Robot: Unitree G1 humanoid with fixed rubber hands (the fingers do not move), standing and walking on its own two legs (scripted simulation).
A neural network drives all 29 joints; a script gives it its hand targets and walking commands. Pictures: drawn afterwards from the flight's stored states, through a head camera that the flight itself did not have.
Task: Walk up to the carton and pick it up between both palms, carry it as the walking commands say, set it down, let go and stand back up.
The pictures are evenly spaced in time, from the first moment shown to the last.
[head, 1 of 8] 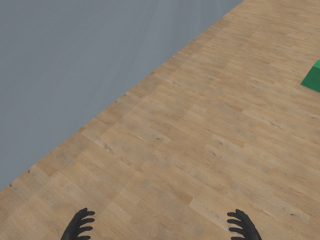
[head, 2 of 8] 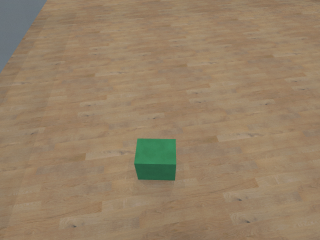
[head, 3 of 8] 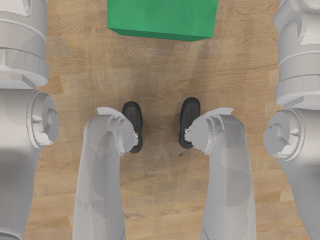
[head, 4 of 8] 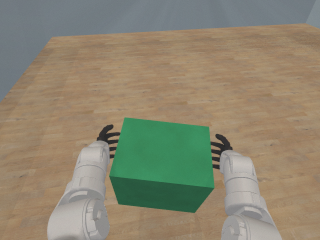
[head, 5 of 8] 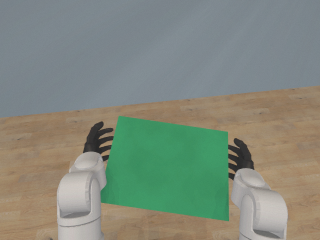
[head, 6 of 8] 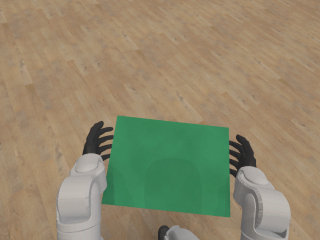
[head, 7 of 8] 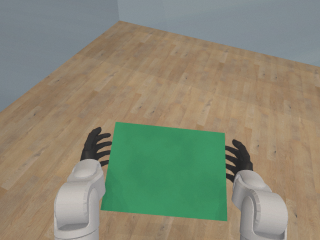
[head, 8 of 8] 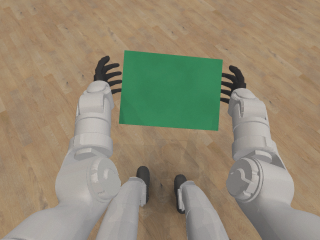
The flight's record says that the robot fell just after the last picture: yes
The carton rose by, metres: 0.70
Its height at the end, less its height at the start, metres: +0.57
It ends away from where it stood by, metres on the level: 1.62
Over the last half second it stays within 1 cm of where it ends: no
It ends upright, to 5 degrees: no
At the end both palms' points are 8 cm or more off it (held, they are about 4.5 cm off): no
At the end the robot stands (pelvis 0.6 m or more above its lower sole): yes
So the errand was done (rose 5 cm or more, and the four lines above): no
